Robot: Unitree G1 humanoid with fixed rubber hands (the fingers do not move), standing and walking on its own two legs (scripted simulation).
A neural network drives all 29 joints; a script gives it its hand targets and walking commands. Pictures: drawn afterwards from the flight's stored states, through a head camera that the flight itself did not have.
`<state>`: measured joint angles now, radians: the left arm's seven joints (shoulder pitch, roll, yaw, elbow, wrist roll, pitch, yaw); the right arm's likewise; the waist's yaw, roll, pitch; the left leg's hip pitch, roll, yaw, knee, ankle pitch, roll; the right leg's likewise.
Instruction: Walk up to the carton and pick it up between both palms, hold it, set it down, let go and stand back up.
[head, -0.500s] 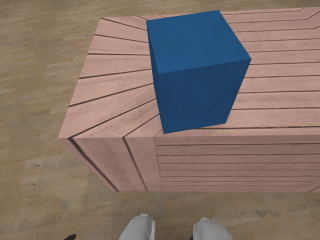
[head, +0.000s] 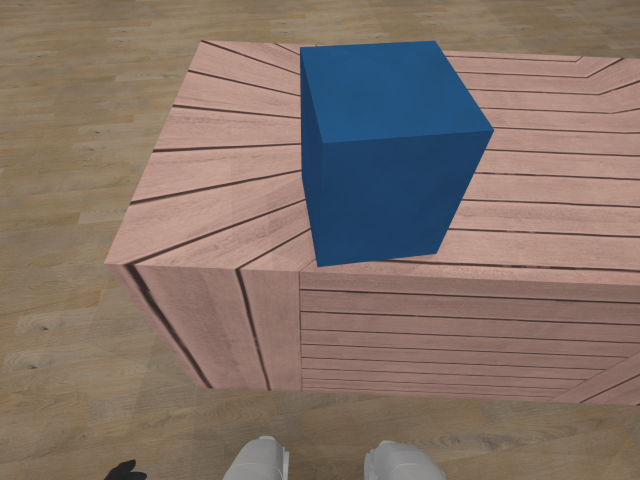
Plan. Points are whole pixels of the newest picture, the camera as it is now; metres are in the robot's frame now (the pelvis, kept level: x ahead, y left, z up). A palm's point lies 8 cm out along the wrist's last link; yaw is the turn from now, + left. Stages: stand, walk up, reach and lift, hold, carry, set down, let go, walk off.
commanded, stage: walk up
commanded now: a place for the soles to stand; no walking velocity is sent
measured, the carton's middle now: (373, 158) +0.54 -0.06 +0.07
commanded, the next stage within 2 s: none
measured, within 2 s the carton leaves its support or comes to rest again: neither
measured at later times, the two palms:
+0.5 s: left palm out of the picture +0.10 +0.31 -0.11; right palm out of the picture +0.05 -0.31 -0.10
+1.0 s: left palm out of the picture +0.11 +0.25 -0.12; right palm out of the picture +0.10 -0.41 -0.09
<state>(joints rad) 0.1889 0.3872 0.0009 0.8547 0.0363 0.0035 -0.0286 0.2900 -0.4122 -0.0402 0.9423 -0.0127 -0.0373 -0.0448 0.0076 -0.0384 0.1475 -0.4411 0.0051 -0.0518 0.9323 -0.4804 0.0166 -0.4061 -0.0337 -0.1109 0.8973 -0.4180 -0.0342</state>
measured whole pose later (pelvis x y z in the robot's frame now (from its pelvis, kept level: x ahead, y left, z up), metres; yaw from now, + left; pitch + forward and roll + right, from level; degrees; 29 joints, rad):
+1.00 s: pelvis +0.05 -0.07 -0.01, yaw +2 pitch -5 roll +2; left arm 0.23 0.47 0.00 0.86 0.04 0.01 -0.03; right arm 0.29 -0.43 -0.04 0.94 -0.01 -0.04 -0.07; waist 0.01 -0.09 0.14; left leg -0.44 0.00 -0.10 1.12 -0.54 0.00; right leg -0.39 -0.03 -0.13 0.98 -0.51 -0.06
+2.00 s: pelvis +0.06 -0.05 +0.01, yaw +3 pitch -6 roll -1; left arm 0.24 0.36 0.00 0.87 0.04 -0.01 -0.01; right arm 0.24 -0.44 -0.04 0.94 -0.01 0.00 -0.03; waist 0.01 0.03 0.14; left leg -0.41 0.00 -0.03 0.88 -0.45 0.04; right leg -0.33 0.00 -0.10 0.82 -0.40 -0.05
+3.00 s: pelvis +0.07 -0.04 +0.01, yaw +3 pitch -5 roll -2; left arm 0.19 0.38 0.00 0.87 0.04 -0.02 -0.01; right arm 0.22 -0.35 -0.02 0.94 -0.01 -0.03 0.00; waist 0.01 0.00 0.14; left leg -0.40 0.00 -0.02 0.86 -0.38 0.03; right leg -0.33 0.00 -0.10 0.81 -0.41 -0.03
